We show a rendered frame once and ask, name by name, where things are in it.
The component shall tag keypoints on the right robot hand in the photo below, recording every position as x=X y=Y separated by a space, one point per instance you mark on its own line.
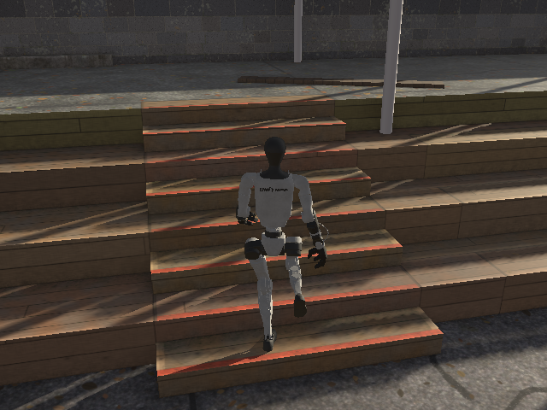
x=322 y=255

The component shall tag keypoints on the robot right forearm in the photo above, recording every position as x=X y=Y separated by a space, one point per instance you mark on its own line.
x=315 y=233

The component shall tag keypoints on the left robot upper arm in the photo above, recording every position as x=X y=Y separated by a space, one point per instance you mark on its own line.
x=247 y=182

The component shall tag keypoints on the right robot upper arm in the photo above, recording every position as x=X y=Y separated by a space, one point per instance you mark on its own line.
x=305 y=197

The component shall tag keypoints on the robot left forearm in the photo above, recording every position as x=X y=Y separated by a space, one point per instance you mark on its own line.
x=240 y=218

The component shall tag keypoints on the robot head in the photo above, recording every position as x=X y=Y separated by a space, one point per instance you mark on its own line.
x=275 y=150

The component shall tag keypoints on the left robot hand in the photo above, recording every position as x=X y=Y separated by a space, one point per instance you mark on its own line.
x=249 y=218

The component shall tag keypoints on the robot left shin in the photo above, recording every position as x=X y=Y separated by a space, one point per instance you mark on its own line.
x=266 y=310

